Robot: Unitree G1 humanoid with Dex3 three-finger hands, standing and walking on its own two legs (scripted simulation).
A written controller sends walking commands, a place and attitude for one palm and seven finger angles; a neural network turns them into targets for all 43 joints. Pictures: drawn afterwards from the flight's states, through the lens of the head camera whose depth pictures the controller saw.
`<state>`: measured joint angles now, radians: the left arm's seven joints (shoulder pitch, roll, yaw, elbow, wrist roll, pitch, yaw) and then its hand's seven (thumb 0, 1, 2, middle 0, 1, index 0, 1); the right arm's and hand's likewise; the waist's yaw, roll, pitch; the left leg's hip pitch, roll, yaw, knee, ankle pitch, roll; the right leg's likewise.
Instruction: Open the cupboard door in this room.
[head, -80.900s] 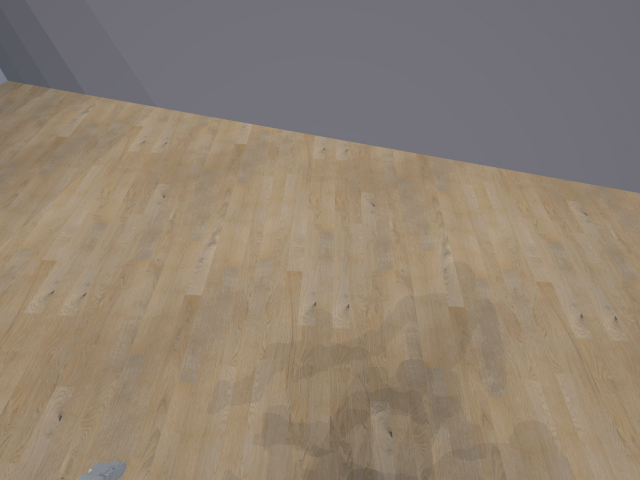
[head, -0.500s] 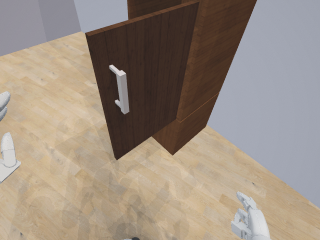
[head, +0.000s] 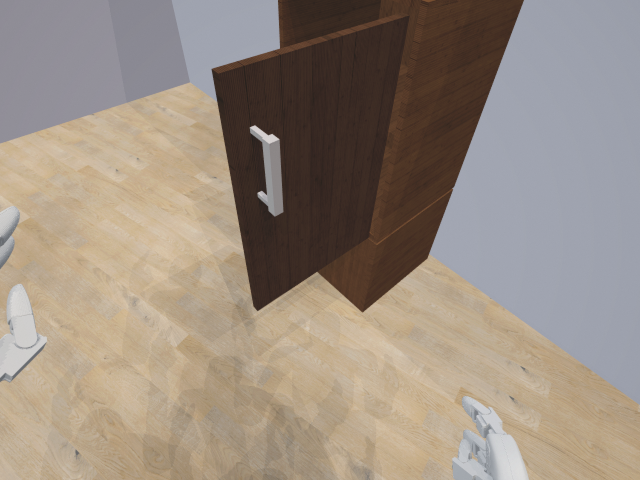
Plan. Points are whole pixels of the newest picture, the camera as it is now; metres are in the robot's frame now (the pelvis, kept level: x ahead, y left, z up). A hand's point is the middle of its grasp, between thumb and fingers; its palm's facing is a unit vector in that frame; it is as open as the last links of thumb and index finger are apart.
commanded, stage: stop stepping back and stand still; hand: left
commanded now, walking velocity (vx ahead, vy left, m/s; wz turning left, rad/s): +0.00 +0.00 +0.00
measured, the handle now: (266, 172) +0.56 +0.12 +0.07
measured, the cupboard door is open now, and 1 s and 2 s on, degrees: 88 88 88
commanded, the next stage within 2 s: let the arm hang, fingers relaxed in 0.32 s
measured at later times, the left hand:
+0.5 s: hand (59, 394) +0.19 +0.28 +0.07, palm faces +0.26 -0.82 -0.51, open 7.4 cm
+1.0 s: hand out of the picture -0.08 +0.19 -0.17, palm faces +0.06 -0.97 -0.24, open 7.3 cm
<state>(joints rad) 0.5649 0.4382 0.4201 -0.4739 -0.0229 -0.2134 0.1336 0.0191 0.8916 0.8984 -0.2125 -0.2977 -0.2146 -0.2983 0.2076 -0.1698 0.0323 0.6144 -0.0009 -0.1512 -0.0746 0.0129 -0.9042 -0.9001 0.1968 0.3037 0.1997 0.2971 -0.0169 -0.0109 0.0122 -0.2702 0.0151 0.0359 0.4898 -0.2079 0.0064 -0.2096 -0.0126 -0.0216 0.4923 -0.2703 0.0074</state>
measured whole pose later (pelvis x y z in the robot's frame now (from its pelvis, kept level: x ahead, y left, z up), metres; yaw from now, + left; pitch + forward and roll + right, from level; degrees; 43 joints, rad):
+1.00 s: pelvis -0.02 -0.01 +0.00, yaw +3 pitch -1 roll -1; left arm 0.32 0.22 0.02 1.18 0.02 0.03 0.00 0.01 0.92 0.90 -0.20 -0.30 -0.21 -0.30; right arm 0.25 -0.21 -0.01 1.13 -0.02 0.03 -0.02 0.01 -0.91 -0.90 0.20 0.30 0.20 0.30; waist 0.00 0.02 0.09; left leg -0.29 0.02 -0.02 0.45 -0.15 -0.01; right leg -0.20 0.00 -0.08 0.44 -0.22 -0.02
